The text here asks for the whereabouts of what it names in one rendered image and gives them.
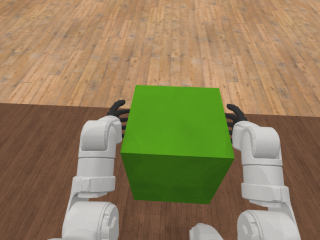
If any left robot hand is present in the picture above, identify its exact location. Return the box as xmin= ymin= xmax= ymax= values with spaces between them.
xmin=107 ymin=99 xmax=130 ymax=138

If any robot left upper arm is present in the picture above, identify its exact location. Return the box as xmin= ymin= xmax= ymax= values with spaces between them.
xmin=48 ymin=201 xmax=119 ymax=240

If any robot right thigh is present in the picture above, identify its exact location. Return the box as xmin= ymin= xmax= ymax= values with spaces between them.
xmin=189 ymin=224 xmax=223 ymax=240

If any carton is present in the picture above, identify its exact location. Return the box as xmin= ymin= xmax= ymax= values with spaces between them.
xmin=120 ymin=85 xmax=235 ymax=205

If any right robot forearm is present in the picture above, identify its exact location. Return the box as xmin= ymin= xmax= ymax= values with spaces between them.
xmin=232 ymin=121 xmax=301 ymax=240

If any robot right upper arm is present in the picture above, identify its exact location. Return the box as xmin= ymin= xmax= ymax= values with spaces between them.
xmin=237 ymin=209 xmax=300 ymax=240

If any right robot hand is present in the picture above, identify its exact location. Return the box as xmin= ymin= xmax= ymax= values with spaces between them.
xmin=225 ymin=104 xmax=247 ymax=143

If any left robot forearm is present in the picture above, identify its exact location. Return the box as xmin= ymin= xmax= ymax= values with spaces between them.
xmin=62 ymin=115 xmax=122 ymax=237

